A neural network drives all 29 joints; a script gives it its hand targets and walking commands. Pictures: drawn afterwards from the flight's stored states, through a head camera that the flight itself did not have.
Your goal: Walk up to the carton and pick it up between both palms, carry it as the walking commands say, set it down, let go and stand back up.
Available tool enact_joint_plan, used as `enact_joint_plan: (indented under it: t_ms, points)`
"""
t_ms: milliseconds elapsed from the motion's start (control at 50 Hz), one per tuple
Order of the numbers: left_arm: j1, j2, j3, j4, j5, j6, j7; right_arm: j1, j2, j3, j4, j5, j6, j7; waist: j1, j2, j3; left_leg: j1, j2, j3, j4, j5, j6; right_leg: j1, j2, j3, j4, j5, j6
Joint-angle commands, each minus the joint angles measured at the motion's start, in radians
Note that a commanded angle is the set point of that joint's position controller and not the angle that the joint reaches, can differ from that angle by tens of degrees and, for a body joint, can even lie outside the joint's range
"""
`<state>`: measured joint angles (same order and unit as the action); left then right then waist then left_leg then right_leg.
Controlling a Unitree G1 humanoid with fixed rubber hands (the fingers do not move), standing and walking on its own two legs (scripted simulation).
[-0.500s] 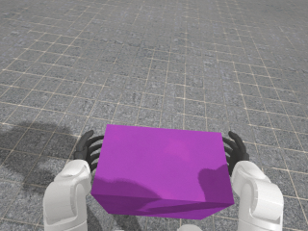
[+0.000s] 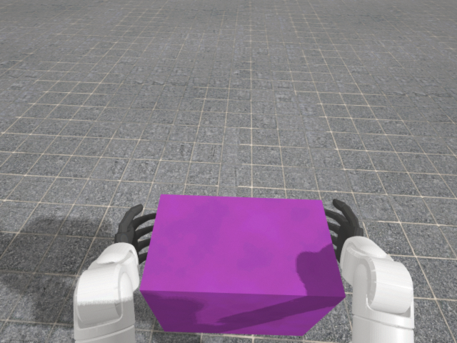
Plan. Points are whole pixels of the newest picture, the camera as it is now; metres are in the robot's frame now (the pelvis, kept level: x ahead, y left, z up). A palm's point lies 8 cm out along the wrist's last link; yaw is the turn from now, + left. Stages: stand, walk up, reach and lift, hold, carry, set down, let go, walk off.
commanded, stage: carry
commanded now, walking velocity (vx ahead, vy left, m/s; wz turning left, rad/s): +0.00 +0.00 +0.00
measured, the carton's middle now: (237, 270) +0.24 -0.01 +0.01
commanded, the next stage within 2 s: none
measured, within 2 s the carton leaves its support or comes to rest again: neither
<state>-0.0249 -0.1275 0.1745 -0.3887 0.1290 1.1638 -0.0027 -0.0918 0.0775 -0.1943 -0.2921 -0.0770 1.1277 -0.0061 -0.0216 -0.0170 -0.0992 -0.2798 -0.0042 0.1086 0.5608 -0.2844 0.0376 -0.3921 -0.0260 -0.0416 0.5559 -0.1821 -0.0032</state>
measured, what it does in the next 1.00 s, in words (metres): shifts its weight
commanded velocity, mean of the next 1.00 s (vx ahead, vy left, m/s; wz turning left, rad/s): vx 0.00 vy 0.00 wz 0.00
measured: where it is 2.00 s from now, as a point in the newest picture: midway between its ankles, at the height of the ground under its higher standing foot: outside the picture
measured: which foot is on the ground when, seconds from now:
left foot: down 0.00-1.00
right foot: down 0.00-1.00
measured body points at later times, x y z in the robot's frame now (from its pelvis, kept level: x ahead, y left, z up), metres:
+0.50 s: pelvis -0.06 -0.02 +0.00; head -0.09 -0.03 +0.45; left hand +0.19 +0.15 +0.08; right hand +0.20 -0.21 +0.07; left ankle +0.00 +0.09 -0.73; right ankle +0.06 -0.13 -0.73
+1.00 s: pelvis -0.07 -0.03 -0.01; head -0.10 -0.03 +0.44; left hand +0.18 +0.14 +0.07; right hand +0.18 -0.22 +0.06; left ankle -0.01 +0.09 -0.73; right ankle +0.06 -0.13 -0.73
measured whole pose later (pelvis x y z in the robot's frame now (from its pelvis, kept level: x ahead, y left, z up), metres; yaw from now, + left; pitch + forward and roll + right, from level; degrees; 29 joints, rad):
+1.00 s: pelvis -0.07 -0.03 -0.01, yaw -2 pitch +0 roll +1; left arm -0.03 -0.13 0.18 -0.38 0.12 1.14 0.00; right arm -0.09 0.09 -0.20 -0.30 -0.09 1.12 0.00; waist 0.00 -0.01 -0.07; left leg -0.39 0.02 0.11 0.62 -0.30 0.04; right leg -0.48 -0.06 -0.13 0.54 -0.13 -0.03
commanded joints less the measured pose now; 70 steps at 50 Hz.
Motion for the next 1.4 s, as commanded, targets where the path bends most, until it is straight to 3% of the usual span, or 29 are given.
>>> enact_joint_plan:
  t_ms: [0, 80, 200, 220, 280, 340, 420, 460, 500, 580, 620, 700, 740, 780, 860, 920, 960, 1000, 1060, 1080, 1100, 1120, 1140, 1180, 1240, 1320, 1340, 1360, 1380]
  points:
    - [-0.607, -0.752, -0.774, -0.158, -0.415, -0.004, -0.193, -0.453, 0.819, 0.760, -0.090, 0.370, 0.029, 0.228, 0.023, 0.171, -0.072, -0.125, 0.271, -0.277, -0.378, -0.334, 0.008, 0.128, -0.057, 0.047, 0.017, -0.079, 0.029]
    - [-0.579, -0.746, -0.796, -0.106, -0.444, 0.013, -0.207, -0.453, 0.785, 0.739, -0.100, 0.328, 0.038, 0.206, 0.037, 0.102, -0.086, -0.148, 0.178, -0.129, -0.263, -0.279, -0.024, 0.166, -0.071, 0.042, -0.062, -0.038, 0.018]
    - [-0.572, -0.709, -0.757, -0.083, -0.450, 0.018, -0.226, -0.446, 0.793, 0.761, -0.127, 0.317, 0.039, 0.190, 0.016, -0.073, -0.091, 0.074, 0.036, -0.031, -0.059, -0.143, -0.034, -0.110, -0.159, 0.164, -0.368, -0.507, 0.011]
    - [-0.525, -0.707, -0.739, -0.062, -0.437, 0.017, -0.225, -0.485, 0.783, 0.782, -0.177, 0.334, 0.039, 0.189, 0.015, -0.161, -0.106, 0.099, 0.029, -0.024, -0.025, -0.107, -0.028, -0.115, -0.170, 0.159, -0.383, -0.521, 0.016]
    - [-0.527, -0.714, -0.741, -0.096, -0.430, 0.018, -0.214, -0.465, 0.813, 0.773, -0.133, 0.355, 0.050, 0.201, 0.023, -0.109, -0.144, 0.055, 0.053, -0.031, -0.065, -0.143, -0.012, -0.065, -0.145, 0.076, -0.299, -0.465, 0.008]
    - [-0.522, -0.729, -0.756, -0.105, -0.410, 0.008, -0.195, -0.462, 0.798, 0.772, -0.139, 0.379, 0.041, 0.207, 0.030, 0.092, -0.183, -0.122, 0.178, -0.211, -0.301, -0.342, 0.000, 0.121, -0.076, 0.014, -0.086, -0.198, 0.009]
    - [-0.527, -0.714, -0.746, -0.097, -0.385, -0.003, -0.189, -0.502, 0.783, 0.784, -0.156, 0.383, 0.034, 0.218, 0.043, 0.091, -0.151, -0.240, 0.167, -0.144, -0.314, -0.375, -0.033, 0.234, -0.055, -0.018, -0.030, -0.132, -0.006]
    - [-0.528, -0.701, -0.737, -0.058, -0.376, 0.004, -0.188, -0.441, 0.781, 0.774, -0.101, 0.354, 0.043, 0.219, 0.033, -0.029, -0.102, -0.185, 0.107, -0.079, -0.197, -0.313, -0.045, 0.115, -0.120, 0.082, -0.190, -0.319, -0.011]
    - [-0.521, -0.713, -0.746, -0.089, -0.394, 0.005, -0.194, -0.446, 0.799, 0.771, -0.123, 0.361, 0.041, 0.216, 0.026, -0.039, -0.121, -0.027, 0.065, -0.060, -0.124, -0.213, -0.037, -0.027, -0.157, 0.125, -0.300, -0.451, 0.001]
    - [-0.497, -0.709, -0.722, -0.069, -0.396, 0.000, -0.201, -0.464, 0.797, 0.763, -0.135, 0.350, 0.029, 0.205, 0.025, -0.111, -0.147, 0.031, 0.034, -0.017, -0.037, -0.152, -0.016, -0.059, -0.163, 0.090, -0.347, -0.506, 0.004]
    - [-0.507, -0.722, -0.741, -0.080, -0.407, 0.002, -0.200, -0.473, 0.795, 0.771, -0.138, 0.354, 0.031, 0.206, 0.020, -0.091, -0.158, 0.034, 0.054, -0.033, -0.055, -0.144, -0.008, -0.057, -0.163, 0.069, -0.324, -0.479, 0.007]
    - [-0.534, -0.731, -0.771, -0.142, -0.411, -0.018, -0.191, -0.456, 0.798, 0.771, -0.157, 0.355, 0.017, 0.201, 0.025, 0.077, -0.168, -0.142, 0.167, -0.200, -0.293, -0.344, 0.011, 0.099, -0.075, -0.025, -0.085, -0.218, 0.022]
    - [-0.536, -0.728, -0.771, -0.121, -0.396, -0.024, -0.188, -0.438, 0.798, 0.772, -0.132, 0.346, 0.016, 0.201, 0.036, 0.101, -0.199, -0.152, 0.175, -0.178, -0.300, -0.325, -0.005, 0.175, -0.048, -0.056, -0.015, -0.103, 0.008]
    - [-0.531, -0.704, -0.766, -0.111, -0.393, -0.020, -0.194, -0.404, 0.774, 0.753, -0.095, 0.328, 0.022, 0.204, 0.038, 0.135, -0.181, -0.205, 0.161, -0.131, -0.292, -0.390, -0.027, 0.188, -0.059, -0.035, -0.015, -0.179, -0.001]
    - [-0.514, -0.698, -0.698, 0.027, -0.350, -0.027, -0.205, -0.455, 0.756, 0.717, -0.066, 0.289, 0.000, 0.206, 0.023, -0.106, -0.084, -0.059, 0.022, -0.019, -0.025, -0.208, -0.044, -0.081, -0.203, 0.176, -0.369, -0.566, 0.002]
    - [-0.524, -0.710, -0.738, -0.085, -0.399, -0.026, -0.196, -0.434, 0.795, 0.750, -0.092, 0.330, 0.004, 0.201, 0.008, -0.166, -0.162, 0.119, 0.000, 0.008, 0.125, -0.096, 0.006, -0.182, -0.214, 0.072, -0.391, -0.552, 0.006]
    - [-0.521, -0.722, -0.750, -0.124, -0.413, -0.012, -0.189, -0.450, 0.802, 0.761, -0.137, 0.356, 0.013, 0.203, 0.000, -0.060, -0.198, 0.114, 0.042, -0.035, -0.033, -0.173, 0.041, -0.123, -0.166, -0.001, -0.250, -0.477, 0.012]
    - [-0.507, -0.686, -0.701, -0.041, -0.359, -0.033, -0.191, -0.425, 0.763, 0.711, -0.060, 0.309, -0.009, 0.201, 0.002, 0.243, -0.166, -0.134, 0.288, -0.465, -0.412, -0.561, 0.115, -0.029, -0.015, -0.084, 0.239, -0.230, 0.046]
    - [-0.519, -0.711, -0.724, -0.034, -0.351, -0.051, -0.193, -0.476, 0.783, 0.759, -0.105, 0.317, -0.012, 0.206, 0.043, 0.167, -0.156, -0.313, 0.236, -0.207, -0.392, -0.400, 0.013, 0.180, -0.012, -0.039, 0.288, -0.126, -0.003]
    - [-0.544, -0.721, -0.755, -0.102, -0.379, -0.050, -0.192, -0.514, 0.799, 0.799, -0.169, 0.346, -0.007, 0.206, 0.045, 0.121, -0.166, -0.258, 0.207, -0.155, -0.286, -0.329, -0.003, 0.197, -0.020, -0.045, 0.122, -0.106, -0.007]
    - [-0.517, -0.712, -0.729, -0.057, -0.373, -0.045, -0.190, -0.443, 0.786, 0.772, -0.104, 0.324, 0.001, 0.202, 0.039, 0.064, -0.126, -0.240, 0.162, -0.128, -0.226, -0.301, -0.010, 0.200, -0.018, -0.050, -0.033, -0.132, 0.002]
    - [-0.448, -0.642, -0.567, 0.200, -0.228, -0.095, -0.192, -0.400, 0.695, 0.595, 0.121, 0.184, -0.058, 0.205, 0.036, -0.007, -0.129, -0.199, 0.121, -0.086, -0.111, -0.164, -0.033, 0.214, -0.095, 0.031, -0.152, -0.065, -0.006]
    - [-0.480, -0.673, -0.707, 0.024, -0.324, -0.101, -0.188, -0.403, 0.734, 0.724, -0.050, 0.264, -0.058, 0.204, 0.031, -0.080, -0.134, -0.155, 0.085, -0.102, -0.077, -0.055, -0.059, 0.156, -0.188, 0.141, -0.233, -0.179, -0.022]
    - [-0.506, -0.678, -0.658, 0.041, -0.310, -0.117, -0.197, -0.514, 0.760, 0.720, -0.051, 0.276, -0.074, 0.204, 0.028, -0.154, -0.123, 0.000, 0.048, -0.043, 0.042, -0.027, -0.057, -0.029, -0.235, 0.202, -0.358, -0.425, -0.039]
    - [-0.528, -0.730, -0.774, -0.194, -0.416, -0.077, -0.183, -0.493, 0.832, 0.819, -0.214, 0.384, -0.037, 0.202, 0.021, -0.094, -0.194, 0.080, 0.045, -0.026, 0.040, -0.007, -0.018, -0.044, -0.211, 0.123, -0.323, -0.435, -0.043]
    - [-0.391, -0.631, -0.667, 0.028, -0.297, -0.096, -0.182, -0.375, 0.717, 0.690, 0.002, 0.255, -0.063, 0.195, 0.026, -0.016, -0.196, 0.056, 0.109, -0.087, -0.087, 0.020, -0.030, 0.040, -0.150, 0.071, -0.237, -0.272, -0.024]
    - [-0.484, -0.673, -0.757, -0.103, -0.360, -0.102, -0.184, -0.422, 0.756, 0.745, -0.088, 0.299, -0.063, 0.196, 0.025, 0.011, -0.181, 0.037, 0.125, -0.107, -0.121, 0.005, -0.029, 0.051, -0.145, 0.058, -0.209, -0.238, -0.022]
    - [-0.469, -0.619, -0.621, 0.098, -0.261, -0.133, -0.185, -0.377, 0.707, 0.611, 0.127, 0.196, -0.093, 0.195, 0.025, -0.006, -0.160, -0.003, 0.135, -0.126, -0.138, -0.008, -0.038, 0.065, -0.128, 0.039, -0.199, -0.228, -0.020]
    - [-0.495, -0.647, -0.705, -0.013, -0.315, -0.148, -0.188, -0.440, 0.731, 0.704, -0.036, 0.257, -0.109, 0.196, 0.029, 0.019, -0.148, -0.031, 0.125, -0.124, -0.150, -0.054, -0.033, 0.073, -0.127, 0.050, -0.200, -0.225, -0.021]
